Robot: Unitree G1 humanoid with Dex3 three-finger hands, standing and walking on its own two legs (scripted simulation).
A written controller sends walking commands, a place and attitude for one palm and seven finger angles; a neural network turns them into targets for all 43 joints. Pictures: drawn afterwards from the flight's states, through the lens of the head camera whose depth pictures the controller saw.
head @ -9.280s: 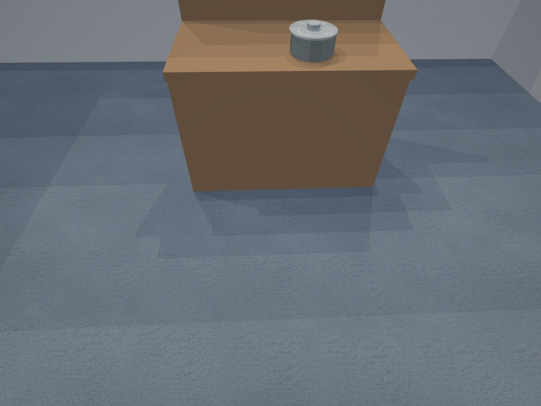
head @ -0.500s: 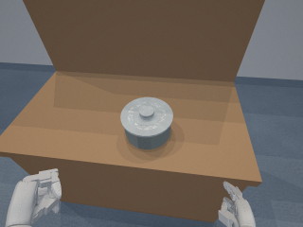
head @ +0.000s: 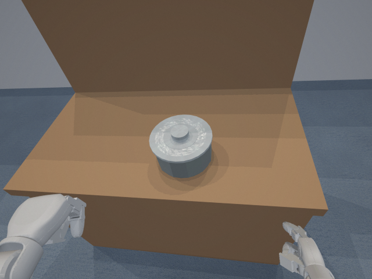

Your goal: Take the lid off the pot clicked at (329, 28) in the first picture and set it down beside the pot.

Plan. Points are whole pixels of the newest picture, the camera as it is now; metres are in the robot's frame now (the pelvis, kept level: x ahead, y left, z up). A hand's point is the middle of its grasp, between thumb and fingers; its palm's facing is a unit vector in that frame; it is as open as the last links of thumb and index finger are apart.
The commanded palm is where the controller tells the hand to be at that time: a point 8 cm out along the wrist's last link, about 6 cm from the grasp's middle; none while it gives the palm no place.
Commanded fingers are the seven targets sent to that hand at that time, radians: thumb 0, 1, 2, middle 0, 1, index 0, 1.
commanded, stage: reach forward and open the fingers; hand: left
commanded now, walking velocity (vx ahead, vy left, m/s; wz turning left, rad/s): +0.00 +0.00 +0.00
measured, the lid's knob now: (179, 132) +0.50 +0.09 +0.01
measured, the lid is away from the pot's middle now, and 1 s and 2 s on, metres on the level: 0.00 0.00 0.00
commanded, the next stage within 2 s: move the open hand above the knob in 0.78 s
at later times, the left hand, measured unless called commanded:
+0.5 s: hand (74, 202) +0.23 +0.26 +0.08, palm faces -0.23 -0.05 -0.97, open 8.1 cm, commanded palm +0.23 +0.26 +0.14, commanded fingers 0.00 -0.25 1.29 -0.81 -0.08 -0.81 -0.08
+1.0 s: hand (87, 181) +0.29 +0.26 +0.08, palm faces -0.26 -0.06 -0.96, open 10.1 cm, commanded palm +0.29 +0.25 +0.14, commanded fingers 0.00 -0.25 1.30 -0.81 -0.08 -0.81 -0.08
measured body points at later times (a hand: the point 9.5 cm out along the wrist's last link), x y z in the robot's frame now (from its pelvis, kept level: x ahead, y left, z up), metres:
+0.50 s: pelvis -0.02 +0.01 +0.01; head +0.00 -0.03 +0.45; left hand +0.24 +0.26 +0.14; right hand +0.18 -0.21 -0.11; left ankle +0.00 +0.11 -0.74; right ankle -0.01 -0.12 -0.74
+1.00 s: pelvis -0.01 +0.02 +0.01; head +0.01 -0.03 +0.45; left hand +0.29 +0.26 +0.13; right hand +0.19 -0.21 -0.11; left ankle +0.00 +0.11 -0.74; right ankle -0.01 -0.12 -0.74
